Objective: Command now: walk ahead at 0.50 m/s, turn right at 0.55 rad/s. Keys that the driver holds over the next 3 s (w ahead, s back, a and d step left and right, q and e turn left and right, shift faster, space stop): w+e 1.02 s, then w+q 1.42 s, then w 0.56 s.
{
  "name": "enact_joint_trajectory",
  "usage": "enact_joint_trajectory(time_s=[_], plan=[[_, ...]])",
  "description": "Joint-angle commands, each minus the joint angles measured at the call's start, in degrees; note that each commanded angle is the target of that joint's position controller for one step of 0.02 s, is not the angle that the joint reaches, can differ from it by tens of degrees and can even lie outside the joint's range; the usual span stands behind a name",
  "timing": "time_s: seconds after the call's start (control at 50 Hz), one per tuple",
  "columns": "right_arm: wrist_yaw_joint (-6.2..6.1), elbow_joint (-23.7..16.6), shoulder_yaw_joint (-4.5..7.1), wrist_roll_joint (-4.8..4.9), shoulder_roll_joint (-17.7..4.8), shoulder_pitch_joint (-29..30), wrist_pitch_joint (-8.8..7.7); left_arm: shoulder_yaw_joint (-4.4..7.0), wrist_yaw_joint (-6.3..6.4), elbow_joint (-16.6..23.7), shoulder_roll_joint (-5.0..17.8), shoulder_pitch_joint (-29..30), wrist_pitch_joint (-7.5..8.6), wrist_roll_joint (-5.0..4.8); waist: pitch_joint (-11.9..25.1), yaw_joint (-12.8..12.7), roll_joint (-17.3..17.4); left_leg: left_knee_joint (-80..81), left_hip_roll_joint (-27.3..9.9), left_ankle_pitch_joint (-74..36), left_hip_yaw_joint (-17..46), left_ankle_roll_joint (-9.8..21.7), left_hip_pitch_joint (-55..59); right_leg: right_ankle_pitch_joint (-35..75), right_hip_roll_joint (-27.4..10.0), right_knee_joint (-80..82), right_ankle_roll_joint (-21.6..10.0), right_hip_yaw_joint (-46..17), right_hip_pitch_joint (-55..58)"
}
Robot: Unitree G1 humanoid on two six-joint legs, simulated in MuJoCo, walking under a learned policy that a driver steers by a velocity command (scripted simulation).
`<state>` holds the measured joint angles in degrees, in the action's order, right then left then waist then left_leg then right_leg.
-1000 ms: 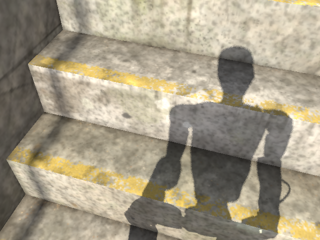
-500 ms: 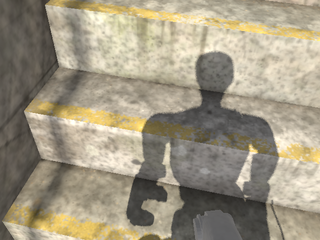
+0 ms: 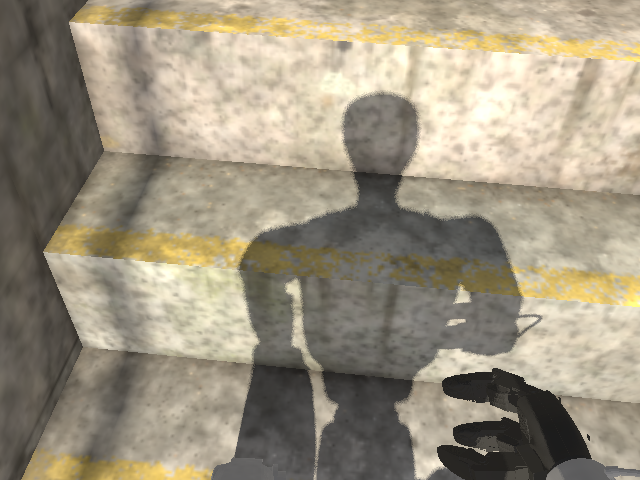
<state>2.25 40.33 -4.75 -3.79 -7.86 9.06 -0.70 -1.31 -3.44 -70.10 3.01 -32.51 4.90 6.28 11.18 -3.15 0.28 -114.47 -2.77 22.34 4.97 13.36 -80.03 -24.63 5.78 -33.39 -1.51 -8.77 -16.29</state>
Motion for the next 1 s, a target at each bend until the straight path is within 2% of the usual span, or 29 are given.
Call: enact_joint_trajectory(time_s=[0.02,0.04,0.06,0.08,0.1,0.12,0.14,0.16,0.18,0.22,0.24,0.26,0.32,0.4,0.48,0.56,0.58,0.64,0.68,0.7,0.72,0.74,0.76,0.82,0.84,0.86,0.88,0.94,1.0], plan=[[0.54,-15.5,-1.06,1.67,-1.2,23.2,1.93,4.33,-2.3,3.5,15.7,3.2,-0.7,-3.67,-4.6,4.5,-6.8,35.5,0.6,13.4,-7.9,-4.4,33.5,48.6,-15.0,31.3,-16.3,-16.4,-24.7],[2.74,-13.8,0.95,5.09,-2.7,20.9,0.34,4.28,-4.52,5.6,17.6,3.2,0.94,-4.63,-3.8,5.5,-11.0,26.4,7.7,5.1,-16.5,-8.8,49.0,83.9,-14.6,29.6,-19.3,-13.8,-33.1],[1.71,-7.1,2.93,5.39,-7.3,1.2,0.16,5.84,-5.8,7.9,21.6,11.0,1.93,-5.58,4.8,12.1,-15.0,33.0,8.9,-5.3,-8.6,-5.7,49.1,122.0,-18.2,16.0,-15.2,-8.5,-13.5],[0.49,-1.8,4.65,5.29,-10.9,-14.2,0.5,5.68,-6.99,9.2,18.6,10.2,3.21,-4.47,17.6,14.8,0.0,45.3,4.6,-13.3,2.3,-0.1,65.4,124.6,-17.4,-1.1,-12.9,-9.3,-15.9],[-0.79,2.6,6.24,3.45,-14.4,-28.8,0.95,3.53,-7.33,9.7,11.0,8.0,2.73,-1.57,27.4,17.3,13.2,65.3,-6.6,-13.5,25.6,7.5,84.9,91.5,-10.4,-20.0,-11.9,-9.9,-27.1],[-0.51,6.9,7.48,1.26,-18.1,-35.3,1.5,2.45,-7.36,4.3,4.7,2.0,0.54,-0.64,23.9,17.2,24.7,86.2,-19.0,5.8,51.8,13.9,78.1,35.9,-0.6,-54.1,-9.6,-7.7,-31.8],[-0.71,9.3,7.96,1.25,-18.0,-29.5,0.26,3.8,-7.16,1.1,6.4,5.0,-0.23,-3.51,3.9,14.6,15.6,91.5,-16.5,34.1,51.2,7.7,60.5,36.6,-3.5,-77.1,-9.3,-8.5,-42.7],[-3.61,10.1,8.71,6.48,-13.9,-17.2,-1.19,6.15,-1.24,19.7,7.1,23.4,1.67,-1.53,2.0,6.2,2.8,86.8,-16.8,34.8,42.3,1.5,57.2,29.7,-0.7,-81.6,-7.2,-2.8,-36.0],[-5.02,14.0,7.61,7.04,-8.5,-14.6,-1.58,5.05,0.54,20.8,5.0,23.3,1.1,-2.01,-4.0,1.8,-5.4,83.8,-16.5,23.9,29.0,-2.5,51.7,30.9,-0.9,-82.5,-6.3,-3.1,-40.5],[-5.7,16.7,5.97,3.94,0.8,-12.8,-3.29,3.83,1.66,23.5,1.5,17.6,-1.4,-3.82,-9.2,-4.2,-1.4,84.2,-13.8,7.9,12.9,-7.1,50.3,26.2,-0.9,-89.8,-6.6,-3.1,-45.2],[-1.14,15.3,4.39,-1.81,4.2,-12.0,-3.26,0.32,-2.31,17.8,-2.2,15.7,-3.09,-9.56,-10.1,0.5,3.1,87.6,-10.2,-10.3,-0.4,-5.5,57.7,27.9,-3.6,-84.0,-12.4,-7.2,-59.7],[-0.54,15.9,4.62,-1.31,4.7,-13.6,-3.83,0.05,-2.85,19.4,-2.1,15.0,-3.33,-8.89,-9.5,-0.7,-0.4,89.6,-9.9,-17.7,-4.1,-5.2,59.4,22.0,-4.9,-83.7,-12.6,-3.2,-62.9],[1.09,15.1,5.58,-0.63,-0.7,-13.2,-3.46,0.27,-3.0,20.0,5.1,18.6,-4.07,-9.0,-2.3,-2.2,1.8,96.9,-11.3,-14.2,-7.7,-3.6,52.2,20.1,-8.5,-83.8,-10.6,3.4,-54.4],[1.43,26.5,2.97,-6.67,-1.2,-35.6,-1.99,-3.66,-2.33,23.7,2.4,28.9,-4.44,-7.91,-10.1,2.8,-1.0,100.5,-17.5,-0.1,-0.5,-0.7,76.2,20.1,-6.6,-108.0,-18.1,-0.8,-95.1],[3.41,26.4,1.24,-5.46,-1.5,-34.5,-4.07,-2.74,-1.14,31.1,9.0,41.7,-7.8,-6.11,-6.5,1.6,0.5,108.6,-13.8,-3.2,-11.3,-2.5,63.7,27.4,-14.3,-86.8,-15.9,11.8,-79.2],[3.97,30.6,1.43,-3.27,-4.2,-46.3,-3.61,-4.86,-2.91,32.3,3.4,48.9,-12.44,-4.59,-6.8,4.5,4.7,113.9,-15.7,-19.5,-15.8,-0.4,75.5,17.1,-14.6,-77.7,-19.2,17.8,-74.4],[4.38,28.5,1.06,-2.74,-3.4,-40.4,-3.91,-4.53,-3.44,30.8,4.3,47.3,-12.39,-3.89,-7.5,2.6,2.7,114.5,-15.3,-29.9,-19.9,-0.4,72.8,16.3,-15.3,-67.4,-19.4,20.2,-64.7],[5.31,26.9,2.89,1.02,-13.1,-39.7,-5.74,-3.24,-4.59,31.3,6.6,44.7,-11.56,-4.14,0.8,-3.6,15.1,103.3,-18.4,-110.2,-20.9,4.3,84.8,-2.9,-3.9,-51.8,-12.0,25.5,-44.8],[5.15,24.8,5.97,0.18,-18.4,-38.7,-5.52,-2.46,-2.76,28.9,9.4,31.9,-10.23,-5.19,4.5,-5.7,17.1,92.0,-18.1,-128.9,-18.9,3.4,95.5,0.1,0.9,-29.1,-11.4,23.7,-31.5],[5.66,23.6,4.25,-6.46,-12.3,-43.9,-5.57,-1.91,-1.2,24.3,13.5,17.4,-10.45,-6.26,20.9,-5.8,9.2,73.6,-15.2,-121.3,-12.0,2.3,72.3,19.7,-2.0,-31.5,-18.6,3.1,0.8],[7.75,22.0,6.33,-7.07,-13.8,-38.8,-4.4,0.85,0.0,20.2,18.7,2.9,-11.31,-5.06,18.1,-13.4,2.3,55.8,-5.0,-76.7,-8.9,-0.1,49.3,15.7,-7.9,-5.5,-22.5,-17.3,18.0],[2.23,11.3,8.83,7.53,-13.5,-25.1,-7.23,6.51,2.94,21.5,22.2,15.6,-8.9,-4.79,13.2,-7.0,-4.7,21.2,5.9,-19.1,-12.2,-7.7,37.8,-11.7,-14.9,5.2,-21.3,-39.2,13.6],[0.08,6.9,7.82,4.47,-6.5,-18.8,-7.51,6.62,4.45,20.6,20.8,22.8,-7.93,-5.14,7.7,-2.8,0.1,0.1,2.3,-19.4,0.4,-8.2,32.4,-18.5,-14.8,10.6,-17.0,-37.4,2.6],[-4.09,-5.2,3.24,2.21,5.8,-14.0,-5.81,4.37,4.02,14.6,11.0,22.4,-4.51,-2.74,-10.6,5.4,-0.5,-14.4,1.5,-16.1,1.1,-7.1,19.1,-11.0,-12.5,10.4,-12.4,-24.2,-13.5],[0.64,1.1,4.77,-0.86,-1.1,-16.2,-4.07,0.47,1.17,14.0,5.4,12.3,-3.01,-3.31,-8.9,-1.1,0.4,-14.1,6.6,-22.6,11.0,-1.9,10.7,14.6,-10.5,4.4,-13.5,-24.8,-4.9],[2.38,1.1,5.36,-3.79,-1.6,-17.9,-4.18,0.44,0.7,12.7,6.5,7.9,-1.86,-5.37,-4.4,1.0,-0.5,-8.9,5.3,-19.9,7.3,-1.4,7.6,27.4,-11.4,3.5,-15.3,-21.3,2.6],[2.84,-0.9,4.88,-4.85,0.1,-15.3,-3.83,-0.66,0.55,10.6,6.1,2.0,-1.04,-4.89,-0.5,3.6,1.5,-7.2,5.3,-15.8,4.4,-2.2,5.2,39.5,-11.3,2.6,-15.3,-16.7,8.8],[3.03,-0.9,3.75,-2.65,-0.2,-10.2,-2.16,-1.29,0.87,9.3,6.2,-4.8,-0.85,-2.74,-0.8,2.9,-7.3,-19.1,4.2,-9.1,-0.4,-2.4,-2.3,26.6,-10.5,6.5,-14.4,-15.5,8.5],[3.75,-1.9,1.57,-1.65,1.9,-9.2,-2.53,-1.63,-0.23,5.9,8.1,-10.4,-0.27,-0.39,-3.6,4.3,-4.5,-38.8,4.8,-5.8,1.2,-1.3,-14.3,10.0,-13.1,7.5,-15.1,-21.7,5.8]])
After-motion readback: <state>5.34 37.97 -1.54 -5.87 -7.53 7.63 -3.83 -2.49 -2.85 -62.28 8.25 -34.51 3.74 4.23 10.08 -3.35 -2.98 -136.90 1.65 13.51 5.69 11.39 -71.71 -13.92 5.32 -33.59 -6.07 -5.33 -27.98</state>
